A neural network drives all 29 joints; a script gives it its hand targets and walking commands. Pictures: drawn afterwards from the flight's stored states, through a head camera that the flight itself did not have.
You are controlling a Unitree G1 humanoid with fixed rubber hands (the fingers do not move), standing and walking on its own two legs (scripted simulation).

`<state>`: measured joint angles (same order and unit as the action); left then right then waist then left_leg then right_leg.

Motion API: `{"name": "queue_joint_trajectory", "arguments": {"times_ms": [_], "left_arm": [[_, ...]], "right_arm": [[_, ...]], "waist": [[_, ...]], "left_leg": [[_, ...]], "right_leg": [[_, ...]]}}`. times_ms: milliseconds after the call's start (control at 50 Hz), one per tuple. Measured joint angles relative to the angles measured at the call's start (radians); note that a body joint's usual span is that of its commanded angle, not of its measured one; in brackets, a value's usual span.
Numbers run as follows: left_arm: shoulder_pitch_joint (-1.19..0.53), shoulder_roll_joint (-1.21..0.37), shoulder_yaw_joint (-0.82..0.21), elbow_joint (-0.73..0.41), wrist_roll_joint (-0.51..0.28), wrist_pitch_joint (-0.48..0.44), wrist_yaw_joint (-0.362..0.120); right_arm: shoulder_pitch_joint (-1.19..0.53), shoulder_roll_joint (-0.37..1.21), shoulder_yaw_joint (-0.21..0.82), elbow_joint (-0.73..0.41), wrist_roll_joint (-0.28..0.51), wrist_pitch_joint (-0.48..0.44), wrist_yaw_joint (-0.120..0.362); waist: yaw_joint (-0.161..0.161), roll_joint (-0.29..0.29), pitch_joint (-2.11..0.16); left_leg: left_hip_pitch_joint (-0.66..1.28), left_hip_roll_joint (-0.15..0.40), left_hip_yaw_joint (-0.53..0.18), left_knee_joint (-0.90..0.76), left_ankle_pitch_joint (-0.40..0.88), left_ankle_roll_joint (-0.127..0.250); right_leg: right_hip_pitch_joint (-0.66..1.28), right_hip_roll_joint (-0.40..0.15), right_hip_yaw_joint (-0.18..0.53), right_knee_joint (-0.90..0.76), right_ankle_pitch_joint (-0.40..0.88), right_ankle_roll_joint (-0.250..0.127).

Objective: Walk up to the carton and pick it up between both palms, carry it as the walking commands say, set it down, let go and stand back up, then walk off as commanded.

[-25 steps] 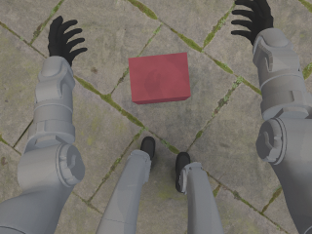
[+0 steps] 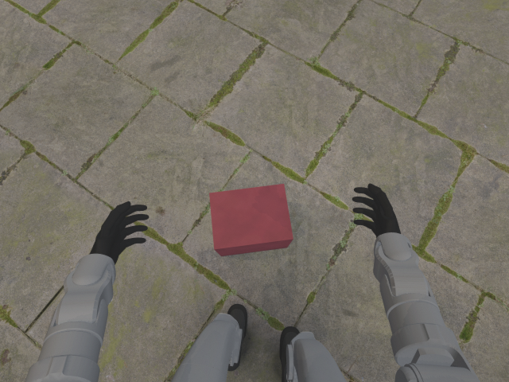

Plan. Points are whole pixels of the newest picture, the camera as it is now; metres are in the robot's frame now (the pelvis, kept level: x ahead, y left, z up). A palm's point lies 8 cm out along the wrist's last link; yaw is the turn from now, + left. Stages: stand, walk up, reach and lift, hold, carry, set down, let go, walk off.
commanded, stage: let go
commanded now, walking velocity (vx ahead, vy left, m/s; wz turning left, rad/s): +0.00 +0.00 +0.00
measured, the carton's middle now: (250, 222) +0.45 +0.06 -0.64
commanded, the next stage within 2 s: stand in 0.90 s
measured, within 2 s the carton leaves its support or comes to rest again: neither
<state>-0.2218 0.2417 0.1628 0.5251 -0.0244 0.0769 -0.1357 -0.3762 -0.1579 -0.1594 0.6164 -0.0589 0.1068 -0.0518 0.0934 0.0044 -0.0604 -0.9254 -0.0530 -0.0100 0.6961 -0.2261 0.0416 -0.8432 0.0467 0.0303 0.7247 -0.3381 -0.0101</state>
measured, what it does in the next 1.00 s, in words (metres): stands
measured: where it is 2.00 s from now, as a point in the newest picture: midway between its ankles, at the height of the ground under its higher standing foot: (261, 360)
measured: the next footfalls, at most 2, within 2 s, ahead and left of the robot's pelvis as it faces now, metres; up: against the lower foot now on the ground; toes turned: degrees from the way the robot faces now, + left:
none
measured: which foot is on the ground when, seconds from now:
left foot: down 0.00-1.00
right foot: down 0.00-1.00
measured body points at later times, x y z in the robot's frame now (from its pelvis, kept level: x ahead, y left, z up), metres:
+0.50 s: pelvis +0.03 -0.03 +0.04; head +0.06 -0.03 +0.49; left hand +0.20 +0.21 -0.04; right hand +0.21 -0.26 -0.04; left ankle +0.04 +0.09 -0.70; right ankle -0.02 -0.11 -0.70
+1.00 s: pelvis +0.03 -0.02 +0.03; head +0.02 -0.01 +0.48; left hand +0.19 +0.24 -0.05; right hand +0.19 -0.27 -0.05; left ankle +0.04 +0.09 -0.70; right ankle -0.02 -0.11 -0.70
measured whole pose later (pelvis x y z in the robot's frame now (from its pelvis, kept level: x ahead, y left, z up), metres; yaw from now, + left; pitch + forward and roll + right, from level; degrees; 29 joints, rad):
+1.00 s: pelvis +0.03 -0.02 +0.03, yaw +1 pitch -2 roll +0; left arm 0.22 0.27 0.04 0.50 0.04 0.12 0.01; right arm 0.21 -0.24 -0.02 0.60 -0.05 0.05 0.00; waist 0.01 -0.04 0.01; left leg -0.23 -0.04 -0.04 0.54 -0.28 0.02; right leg -0.13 0.05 0.01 0.52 -0.36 -0.04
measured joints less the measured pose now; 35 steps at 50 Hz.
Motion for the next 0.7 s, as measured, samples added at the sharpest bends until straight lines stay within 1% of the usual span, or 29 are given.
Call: {"name": "queue_joint_trajectory", "arguments": {"times_ms": [80,180,320,480,620,700], "left_arm": [[0.123,-0.018,-0.040,-0.027,-0.002,-0.021,0.024],[0.272,-0.030,-0.083,-0.080,-0.011,-0.037,0.047],[0.398,-0.032,-0.100,-0.109,0.001,-0.040,0.058],[0.460,-0.035,-0.103,-0.118,0.034,-0.012,0.057],[0.438,-0.019,-0.107,-0.110,0.048,0.042,0.057],[0.429,-0.016,-0.105,-0.122,0.048,0.092,0.074]], "right_arm": [[0.102,-0.019,0.015,0.004,0.011,-0.037,0.019],[0.246,-0.037,0.036,-0.029,0.032,-0.067,0.040],[0.440,-0.040,0.079,-0.098,0.045,-0.085,0.071],[0.586,-0.035,0.110,-0.174,0.046,-0.053,0.096],[0.606,-0.043,0.114,-0.196,0.056,-0.005,0.105],[0.604,-0.048,0.121,-0.189,0.070,-0.003,0.098]], "waist": [[-0.004,-0.001,0.019],[-0.014,0.004,0.062],[-0.042,0.007,0.092],[-0.081,-0.017,0.121],[-0.098,-0.033,0.158],[-0.100,-0.034,0.156]], "left_leg": [[0.136,-0.001,-0.002,-0.049,-0.002,-0.001],[0.310,0.003,-0.001,-0.115,-0.002,-0.005],[0.511,0.010,-0.005,-0.203,0.007,-0.016],[0.698,0.016,-0.006,-0.272,0.014,-0.030],[0.767,0.017,-0.012,-0.252,-0.002,-0.036],[0.771,0.013,-0.019,-0.233,-0.010,-0.036]], "right_leg": [[0.138,-0.002,0.003,-0.056,0.003,-0.003],[0.315,0.001,0.009,-0.134,0.014,-0.009],[0.517,0.005,0.013,-0.230,0.031,-0.021],[0.695,0.008,0.015,-0.285,0.035,-0.037],[0.763,0.010,0.005,-0.260,0.014,-0.045],[0.770,0.007,-0.004,-0.243,0.003,-0.046]]}}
